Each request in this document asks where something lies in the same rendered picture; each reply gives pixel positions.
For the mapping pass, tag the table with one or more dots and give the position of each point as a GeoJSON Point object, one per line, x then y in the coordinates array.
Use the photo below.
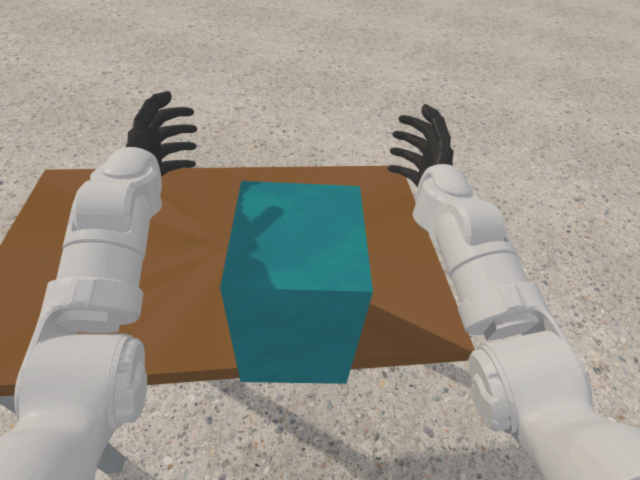
{"type": "Point", "coordinates": [412, 317]}

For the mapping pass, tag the left robot hand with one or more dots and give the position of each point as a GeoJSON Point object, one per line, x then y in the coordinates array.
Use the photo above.
{"type": "Point", "coordinates": [147, 135]}

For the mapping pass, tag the carton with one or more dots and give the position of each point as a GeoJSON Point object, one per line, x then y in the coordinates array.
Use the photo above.
{"type": "Point", "coordinates": [296, 284]}

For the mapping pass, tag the robot left upper arm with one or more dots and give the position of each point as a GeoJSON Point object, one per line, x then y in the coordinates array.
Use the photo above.
{"type": "Point", "coordinates": [76, 390]}

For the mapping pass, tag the left robot forearm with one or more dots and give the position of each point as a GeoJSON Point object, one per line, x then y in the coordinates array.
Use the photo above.
{"type": "Point", "coordinates": [97, 285]}

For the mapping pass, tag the robot right upper arm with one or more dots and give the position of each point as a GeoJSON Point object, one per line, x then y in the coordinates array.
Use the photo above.
{"type": "Point", "coordinates": [532, 387]}

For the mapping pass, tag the right robot forearm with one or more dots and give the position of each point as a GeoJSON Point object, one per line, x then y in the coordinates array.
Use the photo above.
{"type": "Point", "coordinates": [496, 298]}

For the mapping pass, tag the right robot hand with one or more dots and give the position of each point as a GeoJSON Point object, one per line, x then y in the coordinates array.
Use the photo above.
{"type": "Point", "coordinates": [436, 150]}

